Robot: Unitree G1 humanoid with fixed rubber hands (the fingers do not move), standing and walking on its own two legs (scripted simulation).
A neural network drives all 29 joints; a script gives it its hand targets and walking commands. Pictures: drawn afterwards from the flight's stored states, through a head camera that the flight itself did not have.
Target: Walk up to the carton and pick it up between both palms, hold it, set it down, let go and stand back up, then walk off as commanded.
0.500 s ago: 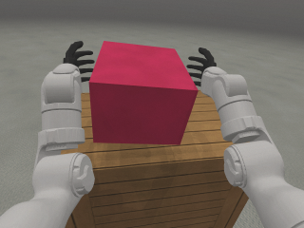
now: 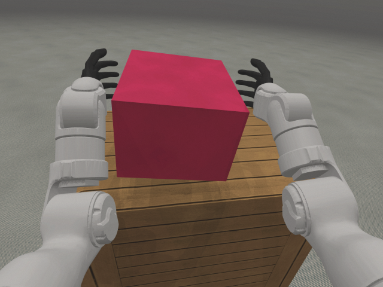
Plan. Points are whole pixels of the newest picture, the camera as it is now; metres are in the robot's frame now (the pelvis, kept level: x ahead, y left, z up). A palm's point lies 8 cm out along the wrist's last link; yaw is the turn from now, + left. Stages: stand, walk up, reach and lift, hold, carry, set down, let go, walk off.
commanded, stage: hold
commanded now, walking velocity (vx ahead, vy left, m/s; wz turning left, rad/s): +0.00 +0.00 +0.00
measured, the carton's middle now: (175, 111) +0.45 +0.02 +0.22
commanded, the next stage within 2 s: none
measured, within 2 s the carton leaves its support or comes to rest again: neither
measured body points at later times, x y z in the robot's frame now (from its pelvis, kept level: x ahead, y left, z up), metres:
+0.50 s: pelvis +0.00 +0.00 +0.00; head -0.11 +0.02 +0.44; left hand +0.37 +0.18 +0.31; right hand +0.38 -0.15 +0.29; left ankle +0.04 +0.12 -0.75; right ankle -0.02 -0.12 -0.75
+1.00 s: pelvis -0.01 +0.00 +0.00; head -0.11 +0.02 +0.44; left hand +0.36 +0.18 +0.31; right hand +0.37 -0.15 +0.29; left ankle +0.04 +0.12 -0.75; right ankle -0.02 -0.12 -0.75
